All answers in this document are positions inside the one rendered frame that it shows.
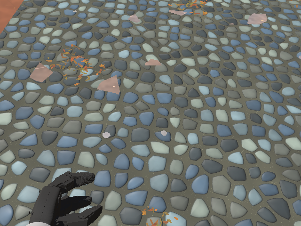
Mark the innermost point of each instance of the robot left hand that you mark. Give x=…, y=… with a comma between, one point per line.
x=50, y=208

